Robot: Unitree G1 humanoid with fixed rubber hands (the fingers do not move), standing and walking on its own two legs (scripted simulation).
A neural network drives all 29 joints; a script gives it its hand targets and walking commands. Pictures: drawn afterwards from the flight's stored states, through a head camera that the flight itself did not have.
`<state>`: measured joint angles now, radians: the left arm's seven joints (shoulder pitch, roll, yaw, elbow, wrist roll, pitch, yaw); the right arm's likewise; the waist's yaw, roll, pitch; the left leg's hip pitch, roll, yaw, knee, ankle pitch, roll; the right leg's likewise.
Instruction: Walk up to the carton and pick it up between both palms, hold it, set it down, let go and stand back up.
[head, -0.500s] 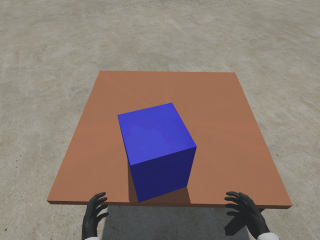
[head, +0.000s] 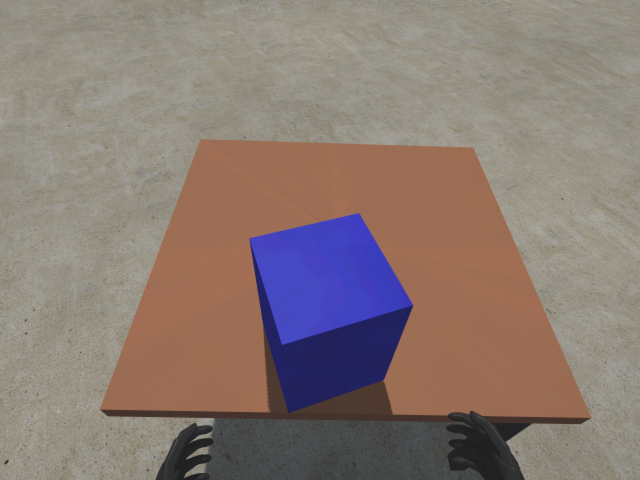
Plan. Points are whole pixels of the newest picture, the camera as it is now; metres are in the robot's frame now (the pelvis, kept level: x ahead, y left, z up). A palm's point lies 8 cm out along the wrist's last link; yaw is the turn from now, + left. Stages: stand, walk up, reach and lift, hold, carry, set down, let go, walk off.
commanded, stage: set down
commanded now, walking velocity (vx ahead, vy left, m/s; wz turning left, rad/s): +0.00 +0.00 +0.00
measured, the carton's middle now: (322, 315) +0.40 +0.03 -0.08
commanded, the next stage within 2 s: let go in 0.66 s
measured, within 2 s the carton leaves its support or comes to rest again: neither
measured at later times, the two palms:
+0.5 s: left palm out of the picture +0.14 +0.23 -0.09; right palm out of the picture +0.15 -0.21 -0.09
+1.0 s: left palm out of the picture +0.14 +0.22 -0.08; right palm out of the picture +0.14 -0.23 -0.09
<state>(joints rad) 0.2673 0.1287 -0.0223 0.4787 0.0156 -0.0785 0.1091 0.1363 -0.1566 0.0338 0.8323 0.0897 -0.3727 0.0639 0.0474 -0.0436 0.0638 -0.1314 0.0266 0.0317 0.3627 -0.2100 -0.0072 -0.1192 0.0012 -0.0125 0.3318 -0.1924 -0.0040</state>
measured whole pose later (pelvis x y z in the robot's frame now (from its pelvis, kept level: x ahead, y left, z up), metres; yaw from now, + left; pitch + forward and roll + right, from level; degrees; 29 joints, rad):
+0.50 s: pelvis +0.00 +0.00 +0.00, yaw +0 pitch -4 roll -1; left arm 0.22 0.18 -0.01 0.48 0.02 0.11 0.04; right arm 0.15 -0.15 -0.03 0.80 -0.01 -0.23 0.02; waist 0.03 -0.02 0.09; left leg -0.10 0.03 0.03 0.39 -0.23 0.00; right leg -0.08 0.00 -0.01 0.34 -0.20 0.00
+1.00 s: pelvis -0.02 +0.00 +0.00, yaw +0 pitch -5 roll +0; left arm 0.18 0.19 -0.01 0.49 0.00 0.16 0.02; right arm 0.16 -0.16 -0.05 0.74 -0.05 -0.18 0.02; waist 0.01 -0.02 0.11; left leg -0.10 0.03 0.03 0.40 -0.22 -0.01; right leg -0.10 0.00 -0.01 0.38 -0.21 -0.01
